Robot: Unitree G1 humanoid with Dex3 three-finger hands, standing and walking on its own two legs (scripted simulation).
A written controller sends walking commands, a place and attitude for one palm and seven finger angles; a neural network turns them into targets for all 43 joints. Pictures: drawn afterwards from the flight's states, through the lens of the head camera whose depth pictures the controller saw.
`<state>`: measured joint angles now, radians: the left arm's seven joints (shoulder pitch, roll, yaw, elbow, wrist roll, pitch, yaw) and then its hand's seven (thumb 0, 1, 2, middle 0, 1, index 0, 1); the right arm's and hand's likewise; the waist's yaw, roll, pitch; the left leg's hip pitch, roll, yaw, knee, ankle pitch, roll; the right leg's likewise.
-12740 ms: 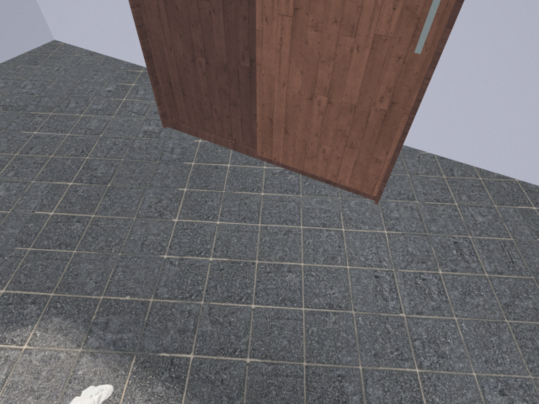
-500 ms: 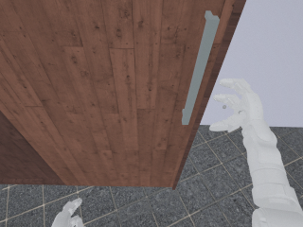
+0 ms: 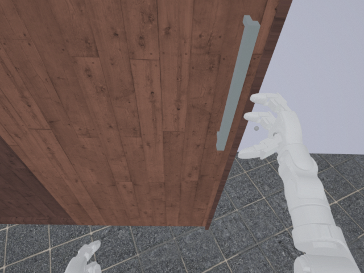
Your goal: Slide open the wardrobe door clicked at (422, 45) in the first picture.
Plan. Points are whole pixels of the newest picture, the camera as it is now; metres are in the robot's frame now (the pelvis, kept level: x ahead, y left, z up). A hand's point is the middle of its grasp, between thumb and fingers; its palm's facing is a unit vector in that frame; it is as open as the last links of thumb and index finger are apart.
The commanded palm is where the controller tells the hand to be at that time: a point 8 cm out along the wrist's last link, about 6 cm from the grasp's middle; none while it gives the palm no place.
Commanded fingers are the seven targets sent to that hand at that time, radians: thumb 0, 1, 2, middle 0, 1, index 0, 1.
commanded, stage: feel for the door with the fingertips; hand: right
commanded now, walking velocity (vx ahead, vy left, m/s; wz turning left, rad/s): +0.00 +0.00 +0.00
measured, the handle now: (231, 95) +0.46 -0.06 +0.17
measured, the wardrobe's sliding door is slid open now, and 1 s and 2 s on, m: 0.00 0.00 0.00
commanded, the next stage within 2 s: slide the fingers in behind the handle in 0.46 s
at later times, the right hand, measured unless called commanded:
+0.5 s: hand (242, 122) +0.41 -0.09 +0.14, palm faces -0.06 +1.00 -0.01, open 13.9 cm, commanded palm +0.39 -0.15 +0.14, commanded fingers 0.00 0.50 -0.30 0.30 1.20 0.30 1.20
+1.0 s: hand (244, 127) +0.40 -0.10 +0.14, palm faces -0.08 +1.00 +0.01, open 14.0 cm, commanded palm +0.37 -0.14 +0.14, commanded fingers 0.00 0.50 -0.30 0.30 1.20 0.30 1.20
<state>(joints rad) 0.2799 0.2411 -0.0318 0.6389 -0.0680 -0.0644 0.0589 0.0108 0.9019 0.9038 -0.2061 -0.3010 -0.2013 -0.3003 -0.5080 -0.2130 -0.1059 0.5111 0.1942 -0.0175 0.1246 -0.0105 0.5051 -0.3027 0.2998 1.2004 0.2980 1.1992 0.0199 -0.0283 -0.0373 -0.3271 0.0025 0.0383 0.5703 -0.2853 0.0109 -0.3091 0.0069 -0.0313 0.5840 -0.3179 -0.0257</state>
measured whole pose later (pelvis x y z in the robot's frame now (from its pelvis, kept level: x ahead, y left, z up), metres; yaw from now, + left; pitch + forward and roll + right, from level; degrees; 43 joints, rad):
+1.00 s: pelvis +0.00 +0.01 +0.00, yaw +1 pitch +2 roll +0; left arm 0.29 0.24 -0.02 0.63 -0.06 -0.05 0.05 0.01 0.90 0.90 -0.21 -0.30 -0.20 -0.30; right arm -0.52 -0.18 -0.10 0.55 0.18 -0.07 0.08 -0.01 0.50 -0.30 0.31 1.20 0.31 1.20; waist 0.03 -0.03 -0.03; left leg -0.33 -0.01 0.03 0.56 -0.27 0.02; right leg -0.30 -0.01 -0.04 0.56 -0.30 -0.02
